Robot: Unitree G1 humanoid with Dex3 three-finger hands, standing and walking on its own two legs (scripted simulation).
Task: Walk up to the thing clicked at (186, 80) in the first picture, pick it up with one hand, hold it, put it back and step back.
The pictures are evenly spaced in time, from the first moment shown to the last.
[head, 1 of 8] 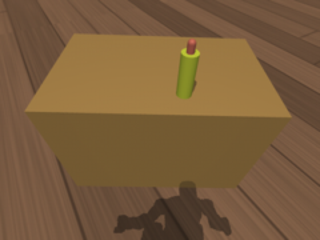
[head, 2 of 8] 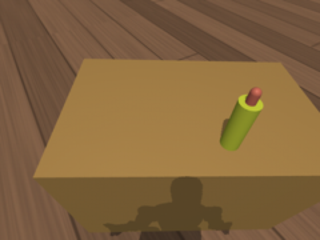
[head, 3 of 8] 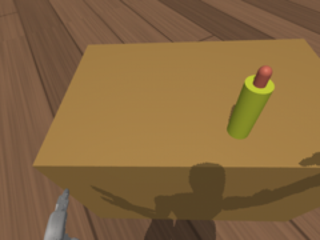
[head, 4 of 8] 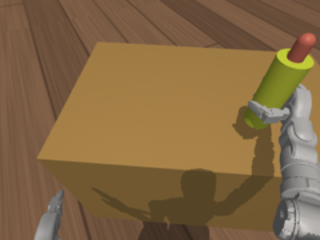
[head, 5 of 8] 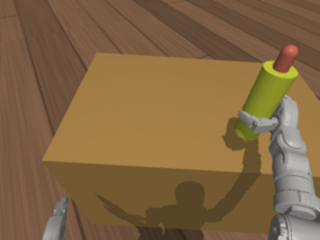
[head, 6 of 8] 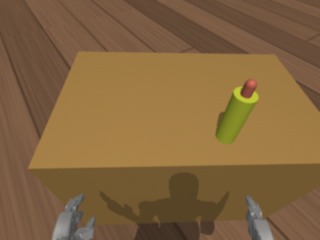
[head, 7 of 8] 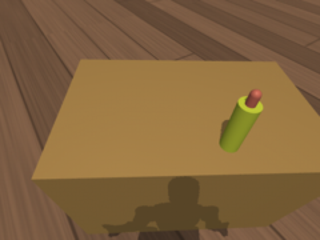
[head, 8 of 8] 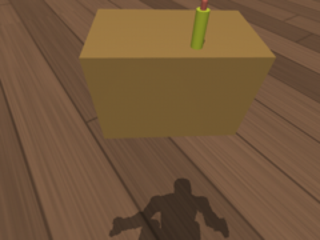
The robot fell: no
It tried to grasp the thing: yes
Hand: right
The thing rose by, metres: 0.23
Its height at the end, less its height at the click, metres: +0.00
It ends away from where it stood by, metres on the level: 0.01
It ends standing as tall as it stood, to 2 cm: yes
